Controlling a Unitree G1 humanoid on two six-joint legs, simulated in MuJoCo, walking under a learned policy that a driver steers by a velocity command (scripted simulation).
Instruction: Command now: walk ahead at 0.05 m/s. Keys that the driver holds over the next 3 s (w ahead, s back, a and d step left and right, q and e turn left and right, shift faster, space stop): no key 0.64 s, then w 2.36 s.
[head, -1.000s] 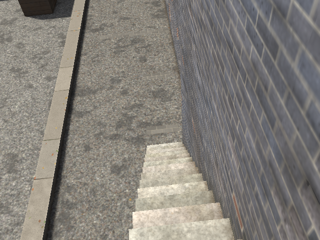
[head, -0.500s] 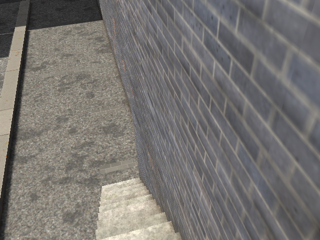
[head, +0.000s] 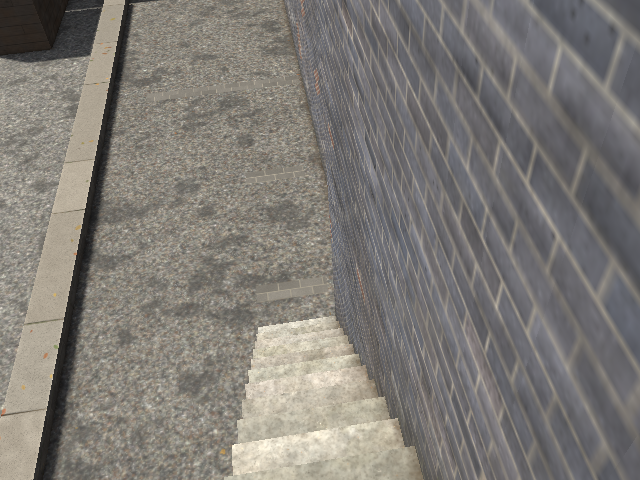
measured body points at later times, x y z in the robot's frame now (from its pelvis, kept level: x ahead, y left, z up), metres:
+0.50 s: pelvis +0.06 -0.01 +0.00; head +0.10 -0.03 +0.45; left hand +0.01 +0.24 -0.13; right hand +0.26 -0.24 -0.13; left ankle +0.03 +0.23 -0.69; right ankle -0.04 -0.14 -0.70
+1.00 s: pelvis +0.22 +0.05 -0.15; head +0.27 +0.00 +0.30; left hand +0.14 +0.31 -0.25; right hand +0.32 -0.19 -0.31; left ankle +0.08 +0.30 -0.85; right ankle +0.26 -0.05 -0.77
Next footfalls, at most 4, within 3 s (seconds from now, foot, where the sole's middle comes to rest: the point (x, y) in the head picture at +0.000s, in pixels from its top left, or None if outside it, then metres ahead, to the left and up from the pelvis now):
0.96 left None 0.10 0.30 -0.91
1.12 right None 0.43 -0.03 -1.17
1.46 left None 0.45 0.25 -1.17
1.92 right None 0.68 0.03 -1.38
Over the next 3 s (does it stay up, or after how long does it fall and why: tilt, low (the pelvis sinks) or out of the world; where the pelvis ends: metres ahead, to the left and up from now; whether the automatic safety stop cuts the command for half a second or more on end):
stays up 1.08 0.23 -1.08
